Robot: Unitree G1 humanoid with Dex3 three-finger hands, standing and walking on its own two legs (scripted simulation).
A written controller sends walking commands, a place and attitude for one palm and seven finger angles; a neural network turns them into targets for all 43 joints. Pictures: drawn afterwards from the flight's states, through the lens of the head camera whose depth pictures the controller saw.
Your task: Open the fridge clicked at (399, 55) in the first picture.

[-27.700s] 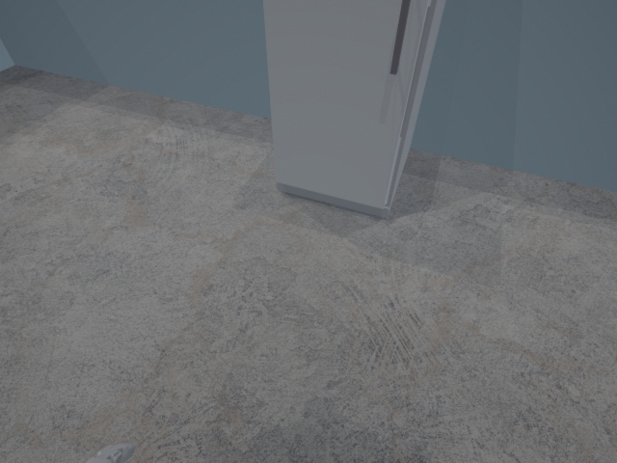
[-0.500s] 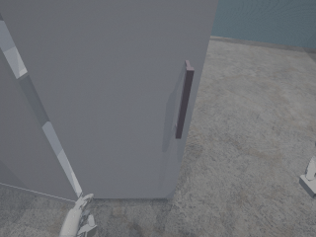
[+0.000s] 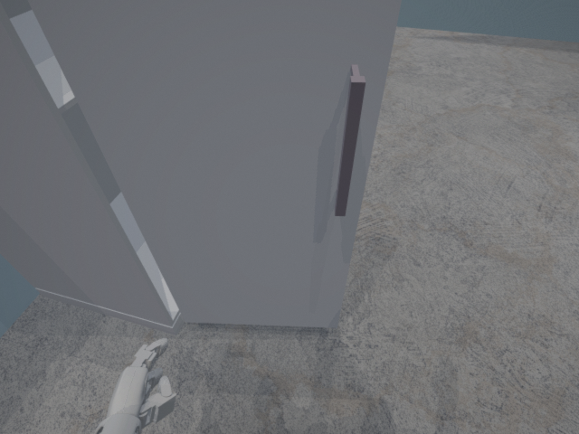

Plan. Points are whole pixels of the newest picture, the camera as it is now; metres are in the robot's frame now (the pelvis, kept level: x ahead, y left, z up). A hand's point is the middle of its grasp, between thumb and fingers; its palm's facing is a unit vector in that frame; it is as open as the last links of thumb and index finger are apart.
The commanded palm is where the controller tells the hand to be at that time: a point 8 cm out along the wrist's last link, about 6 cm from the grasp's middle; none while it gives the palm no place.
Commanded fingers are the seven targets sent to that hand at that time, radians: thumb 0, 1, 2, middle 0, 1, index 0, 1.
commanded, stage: step back with the hand held close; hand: right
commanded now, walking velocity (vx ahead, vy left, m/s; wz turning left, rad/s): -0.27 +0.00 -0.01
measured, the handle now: (346, 149) +0.56 -0.07 +0.11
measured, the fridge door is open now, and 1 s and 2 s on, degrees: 76 76 76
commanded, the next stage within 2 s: stop stepping back and stand still in 0.66 s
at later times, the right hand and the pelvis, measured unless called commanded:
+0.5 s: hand out of the picture +0.12 -0.27 +0.19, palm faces +0.47 +0.75 -0.47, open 7.5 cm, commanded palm +0.06 -0.29 +0.19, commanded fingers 0.00 -0.90 -0.90 0.20 0.30 0.20 0.30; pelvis -0.08 +0.01 +0.00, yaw +1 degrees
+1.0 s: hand out of the picture -0.02 -0.27 +0.17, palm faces +0.50 +0.76 -0.41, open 7.4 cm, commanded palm -0.05 -0.29 +0.19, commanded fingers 0.00 -0.90 -0.90 0.20 0.30 0.20 0.30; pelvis -0.19 +0.01 +0.01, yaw +0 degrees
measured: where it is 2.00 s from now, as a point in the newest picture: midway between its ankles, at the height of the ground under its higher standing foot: outside the picture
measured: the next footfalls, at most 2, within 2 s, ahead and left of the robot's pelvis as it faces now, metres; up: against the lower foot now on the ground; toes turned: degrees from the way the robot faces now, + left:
left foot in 0.48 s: -0.16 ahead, +0.10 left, +0.00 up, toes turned +0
right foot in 1.08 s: -0.16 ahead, -0.12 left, +0.00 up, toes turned -4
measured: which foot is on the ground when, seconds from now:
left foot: down 0.00-0.22, up 0.24-0.46, down 0.48-1.00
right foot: down 0.00-0.82, up 0.84-1.00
